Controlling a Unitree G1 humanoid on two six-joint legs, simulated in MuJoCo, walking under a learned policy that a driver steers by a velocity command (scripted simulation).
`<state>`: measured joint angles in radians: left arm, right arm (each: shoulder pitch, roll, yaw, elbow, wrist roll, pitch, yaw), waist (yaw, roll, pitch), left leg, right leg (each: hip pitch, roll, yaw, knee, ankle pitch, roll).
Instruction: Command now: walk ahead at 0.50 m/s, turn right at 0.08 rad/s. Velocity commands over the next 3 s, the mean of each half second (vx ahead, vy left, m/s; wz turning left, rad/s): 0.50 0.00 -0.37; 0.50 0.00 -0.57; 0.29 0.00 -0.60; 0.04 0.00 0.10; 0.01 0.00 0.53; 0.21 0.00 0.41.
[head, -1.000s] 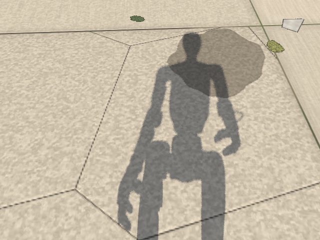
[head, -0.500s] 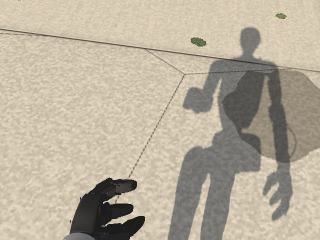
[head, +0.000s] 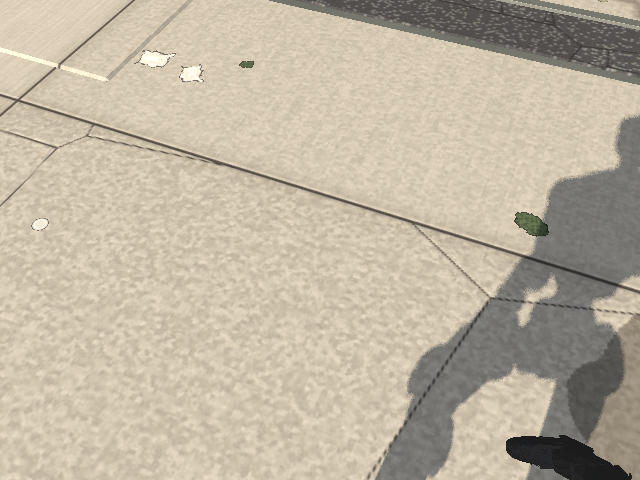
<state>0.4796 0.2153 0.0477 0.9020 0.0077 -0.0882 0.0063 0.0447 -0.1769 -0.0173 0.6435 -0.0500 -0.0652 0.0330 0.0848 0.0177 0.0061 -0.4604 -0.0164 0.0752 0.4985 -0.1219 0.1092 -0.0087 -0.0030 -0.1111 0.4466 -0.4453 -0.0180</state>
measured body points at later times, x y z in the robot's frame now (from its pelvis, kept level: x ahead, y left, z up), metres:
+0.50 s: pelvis +0.26 -0.02 +0.00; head +0.30 -0.03 +0.45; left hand +0.51 +0.14 -0.10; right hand +0.18 -0.26 -0.14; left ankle +0.10 +0.08 -0.72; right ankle +0.38 -0.13 -0.71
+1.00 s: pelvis +0.53 -0.11 +0.01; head +0.56 -0.13 +0.46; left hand +0.66 +0.15 -0.11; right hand +0.62 -0.41 -0.08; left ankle +0.73 -0.06 -0.69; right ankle +0.39 -0.12 -0.72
